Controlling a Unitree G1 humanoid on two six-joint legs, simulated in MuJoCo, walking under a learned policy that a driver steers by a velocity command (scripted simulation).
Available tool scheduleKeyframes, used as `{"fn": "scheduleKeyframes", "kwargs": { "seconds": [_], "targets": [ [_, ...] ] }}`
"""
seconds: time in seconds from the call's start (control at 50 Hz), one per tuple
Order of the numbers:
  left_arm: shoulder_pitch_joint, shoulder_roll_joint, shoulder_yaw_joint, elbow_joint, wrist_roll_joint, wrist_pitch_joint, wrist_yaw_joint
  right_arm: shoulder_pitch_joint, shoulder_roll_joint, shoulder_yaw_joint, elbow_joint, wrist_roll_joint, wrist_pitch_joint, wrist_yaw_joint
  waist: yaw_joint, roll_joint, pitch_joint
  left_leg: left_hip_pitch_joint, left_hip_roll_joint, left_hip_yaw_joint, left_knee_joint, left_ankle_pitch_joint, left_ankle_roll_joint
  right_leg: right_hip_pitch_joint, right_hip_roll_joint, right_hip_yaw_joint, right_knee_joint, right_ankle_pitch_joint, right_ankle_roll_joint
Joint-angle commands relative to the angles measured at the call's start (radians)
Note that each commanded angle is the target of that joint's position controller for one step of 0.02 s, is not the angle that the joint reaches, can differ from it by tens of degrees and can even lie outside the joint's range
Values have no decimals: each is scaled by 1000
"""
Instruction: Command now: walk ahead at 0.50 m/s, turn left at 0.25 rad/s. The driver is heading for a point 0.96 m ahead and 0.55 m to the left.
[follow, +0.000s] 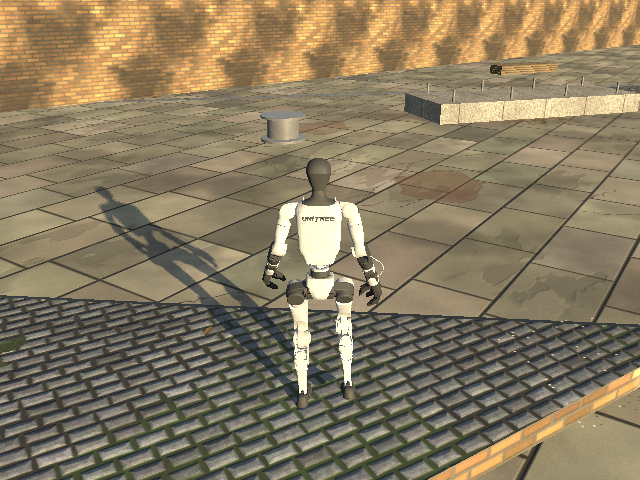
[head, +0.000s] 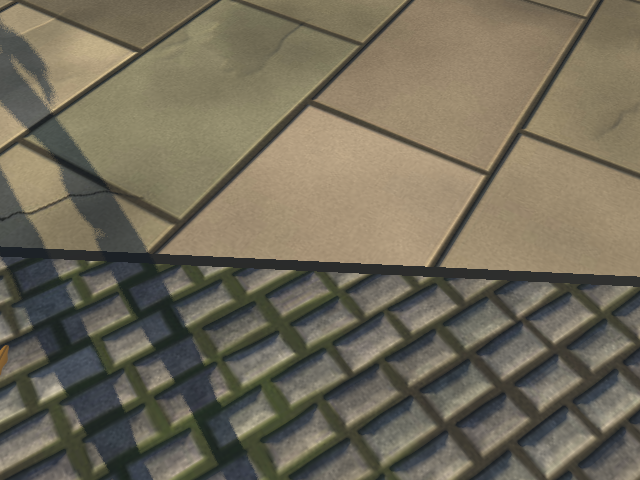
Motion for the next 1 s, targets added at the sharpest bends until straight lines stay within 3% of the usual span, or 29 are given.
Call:
{"fn": "scheduleKeyframes", "kwargs": {
  "seconds": [0.02, 0.06, 0.14, 0.2, 0.22, 0.24, 0.26, 0.28, 0.3, 0.32, 0.36, 0.42, 0.5, 0.58, 0.62, 0.64, 0.66, 0.68, 0.7, 0.72, 0.74, 0.76, 0.78, 0.8, 0.82, 0.86, 0.94, 1.0],
  "targets": [
    [-33, 7, -8, -87, 5, -16, 0, -72, -157, -41, -80, 15, -8, -14, 44, 88, -77, 67, 223, -282, -172, 156, 202, 6, -19, 11, -249, 54, 27],
    [-95, 10, -12, -94, -9, -20, -5, -52, -183, -51, -74, 21, 2, -22, 24, 97, -70, 13, 215, -266, -181, 116, 191, 86, 7, 8, -374, 189, 40],
    [-192, 48, -2, -123, -27, -30, -13, 21, -175, -51, -56, 31, 18, -23, -6, 104, -48, 31, 214, -321, -136, -1, 166, 164, 43, 30, -529, 267, 35],
    [-139, 73, 20, -114, -28, -43, -12, 24, -151, -49, -63, 32, 26, -25, 44, 111, -67, 13, 167, -349, -38, -66, 116, 350, 42, 24, -661, 256, -1],
    [-50, 100, 34, -100, -21, -45, -5, 1, -121, -41, -77, 27, 22, -24, 92, 103, -104, -61, 132, -317, 67, -75, 81, 497, -25, 67, -664, 234, -34],
    [107, 158, 51, -82, -4, -41, 8, -15, -50, -21, -103, 15, 14, -21, 156, -19, -209, -204, 57, -203, 349, -212, 29, 722, -212, 238, -674, 168, -108],
    [173, 228, 70, -53, -1, -23, 5, 58, -40, -9, -143, 31, -1, -21, 127, -291, -255, -467, -1, -72, 568, -455, -6, 875, -416, 593, -749, 11, -263],
    [175, 159, 61, -44, -13, -21, 4, 35, -126, -28, -130, 39, 0, -25, 143, -205, -180, -585, 81, -61, 717, -421, -25, 832, -414, 654, -777, -167, -282],
    [153, 111, 47, -47, -16, -21, 4, -29, -159, -39, -136, 30, 6, -24, 151, -136, -93, -614, 105, -59, 785, -337, -32, 762, -364, 548, -790, -146, -249],
    [105, 86, 36, -51, -11, -20, 1, -52, -145, -41, -136, 20, 15, -23, 127, -88, -50, -590, 126, -46, 802, -271, -41, 677, -317, 445, -813, -55, -222],
    [29, 54, 24, -44, -4, -19, -7, -75, -114, -41, -155, 17, 29, -14, 76, -96, 18, -528, 167, -55, 762, -196, -52, 521, -265, 295, -866, 115, -192],
    [11, 75, 35, -17, -4, -26, -11, -116, -75, -28, -178, 15, 41, -3, 58, -88, 24, -479, 180, -23, 686, -103, -80, 443, -237, 131, -910, 306, -190],
    [27, 134, 53, 23, -10, -26, -4, -210, -53, -10, -203, 14, 40, 20, 79, -62, 17, -383, 184, 15, 442, 92, -75, 428, -214, -29, -907, 382, -159],
    [69, 186, 69, 53, -34, -17, -5, -304, -81, -14, -242, 19, 45, 39, 103, -59, 32, -309, 164, 60, 287, 99, -35, 482, -244, -92, -885, 363, -124],
    [84, 211, 78, 66, -44, -6, -6, -320, -102, -23, -262, 16, 49, 44, 94, -63, 36, -281, 136, 95, 245, 5, 0, 540, -264, -119, -824, 481, -107],
    [84, 226, 82, 68, -46, 0, -4, -289, -120, -33, -263, 12, 51, 44, 69, -71, 11, -211, 101, 130, 224, -41, 22, 556, -260, -148, -744, 648, -92],
    [81, 229, 81, 69, -48, 8, 0, -183, -148, -53, -237, 11, 53, 43, 6, -58, -49, -54, 50, 169, 171, -17, 50, 542, -232, -195, -588, 796, -68],
    [113, 197, 68, 68, -38, 11, 5, -13, -209, -86, -189, 15, 57, 32, -64, -25, -137, 214, 9, 160, 162, 12, 86, 423, -190, -230, -357, 809, -35],
    [147, 114, 37, 25, 4, 5, 6, 98, -325, -114, -179, 19, 61, 11, -71, 190, -230, 537, 247, -237, 127, 9, 197, 70, -105, -245, 34, 294, 31],
    [159, 74, 10, -20, 1, -28, -2, 81, -361, -106, -212, 23, 47, 18, -29, 325, -411, 716, 416, -769, -82, -187, 362, -183, 58, -31, 286, -254, 57],
    [69, 162, 30, -27, -38, -50, -15, 85, -276, -83, -211, 14, 38, 22, -78, 179, -360, 694, 398, -699, -120, -256, 304, -291, 0, 63, 334, -184, 37],
    [21, 160, 24, -35, -48, -62, -17, 53, -234, -70, -202, 13, 31, 19, -66, 147, -238, 572, 362, -563, -111, -216, 268, -318, -37, 43, 288, -106, 16],
    [8, 148, 21, -28, -27, -64, -7, -18, -212, -61, -211, 11, 29, 16, -20, 53, -157, 410, 322, -460, -109, -120, 236, -262, -79, 40, 201, -33, 12],
    [11, 159, 30, -24, -5, -57, 1, -76, -183, -50, -221, 2, 27, 15, 22, 59, -116, 279, 288, -384, -120, -3, 219, -182, -104, 44, 121, 8, 14],
    [25, 161, 33, -23, -1, -45, 0, -111, -173, -45, -233, -6, 27, 12, 53, 78, -97, 194, 267, -351, -144, 55, 219, -121, -112, 46, 92, 31, 17],
    [32, 137, 29, -17, 5, -27, -1, -122, -170, -46, -226, -4, 19, 6, 71, 77, -83, 117, 248, -308, -171, 145, 234, -84, -102, 30, 26, 62, 36],
    [-100, 87, 8, -46, 11, -21, -3, -71, -188, -53, -186, 11, 18, -17, 37, 64, -33, 63, 193, -220, -176, 180, 201, -79, -61, 22, -241, 292, 67],
    [-208, 72, -2, -68, -3, -30, -19, -26, -194, -56, -162, 20, 25, -24, -6, 87, -12, 42, 168, -216, -164, 91, 170, 0, -11, 16, -439, 425, 68]
  ]
}}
